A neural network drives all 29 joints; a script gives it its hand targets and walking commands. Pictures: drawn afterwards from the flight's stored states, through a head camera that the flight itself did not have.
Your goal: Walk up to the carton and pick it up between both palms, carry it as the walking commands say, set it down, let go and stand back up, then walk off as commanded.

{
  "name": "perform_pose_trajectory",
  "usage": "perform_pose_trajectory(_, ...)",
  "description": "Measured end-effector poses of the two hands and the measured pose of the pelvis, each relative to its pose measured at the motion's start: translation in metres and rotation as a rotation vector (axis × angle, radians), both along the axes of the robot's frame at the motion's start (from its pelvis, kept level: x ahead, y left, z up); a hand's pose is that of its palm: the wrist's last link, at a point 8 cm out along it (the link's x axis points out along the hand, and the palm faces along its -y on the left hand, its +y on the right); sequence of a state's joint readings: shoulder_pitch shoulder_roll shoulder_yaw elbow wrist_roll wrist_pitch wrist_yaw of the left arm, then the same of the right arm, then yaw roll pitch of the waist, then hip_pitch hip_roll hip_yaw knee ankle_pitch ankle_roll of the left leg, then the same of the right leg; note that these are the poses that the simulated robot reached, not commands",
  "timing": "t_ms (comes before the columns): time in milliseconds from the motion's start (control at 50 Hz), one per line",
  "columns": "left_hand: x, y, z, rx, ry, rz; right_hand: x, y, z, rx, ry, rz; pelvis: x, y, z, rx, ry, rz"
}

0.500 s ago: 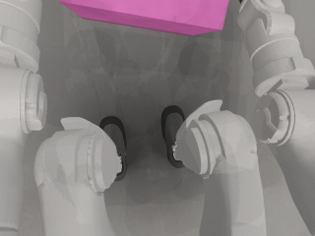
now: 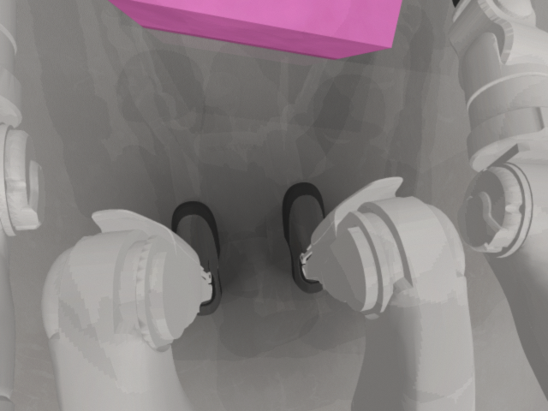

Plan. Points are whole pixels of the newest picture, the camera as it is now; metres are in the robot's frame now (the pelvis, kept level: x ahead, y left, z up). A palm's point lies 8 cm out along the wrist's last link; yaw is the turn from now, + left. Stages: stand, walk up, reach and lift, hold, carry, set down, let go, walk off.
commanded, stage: set down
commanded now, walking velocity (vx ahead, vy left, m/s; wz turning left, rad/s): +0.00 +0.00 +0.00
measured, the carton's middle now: out of the picture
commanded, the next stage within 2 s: let go in 1.44 s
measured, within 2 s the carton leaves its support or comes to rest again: neither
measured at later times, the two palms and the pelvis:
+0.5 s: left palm out of the picture +0.60 +0.21 -0.06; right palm out of the picture +0.53 -0.24 -0.07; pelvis -0.01 +0.00 +0.06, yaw +1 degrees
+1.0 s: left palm out of the picture +0.61 +0.22 +0.10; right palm out of the picture +0.52 -0.24 +0.08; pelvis -0.01 +0.01 +0.20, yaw +2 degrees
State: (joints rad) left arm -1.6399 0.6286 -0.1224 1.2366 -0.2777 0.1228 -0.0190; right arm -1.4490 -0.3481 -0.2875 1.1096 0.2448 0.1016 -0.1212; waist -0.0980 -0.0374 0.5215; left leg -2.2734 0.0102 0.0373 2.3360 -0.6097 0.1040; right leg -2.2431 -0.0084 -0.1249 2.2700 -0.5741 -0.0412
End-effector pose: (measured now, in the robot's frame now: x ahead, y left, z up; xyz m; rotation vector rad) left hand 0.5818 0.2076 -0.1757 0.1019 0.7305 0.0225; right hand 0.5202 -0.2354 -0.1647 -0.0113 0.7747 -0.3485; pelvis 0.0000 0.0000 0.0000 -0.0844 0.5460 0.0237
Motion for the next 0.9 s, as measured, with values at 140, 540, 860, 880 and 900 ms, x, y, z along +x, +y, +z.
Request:
perform_pose_trajectory(140,0.006,-0.002,0.021,0.0,-0.04,-0.014,0.006,0.004,0.017,0.004,-0.051,0.007,-0.004,0.0,0.009,0.005,0.004,-0.002)
perform_pose_trajectory(540,0.019,0.006,0.124,0.008,-0.068,-0.012,0.006,-0.003,0.103,0.015,-0.108,0.003,-0.011,-0.002,0.074,0.042,0.007,-0.005)
perform_pose_trajectory(860,0.023,0.011,0.227,0.005,-0.067,-0.038,0.007,-0.002,0.202,0.008,-0.105,0.005,-0.01,0.003,0.166,0.042,0.01,0.009)
perform_pose_trajectory(880,0.024,0.011,0.234,0.004,-0.068,-0.037,0.006,-0.003,0.208,0.008,-0.105,0.004,-0.009,0.003,0.172,0.042,0.008,0.009)
perform_pose_trajectory(900,0.025,0.011,0.241,0.004,-0.069,-0.036,0.005,-0.004,0.214,0.008,-0.105,0.003,-0.009,0.004,0.177,0.043,0.006,0.009)
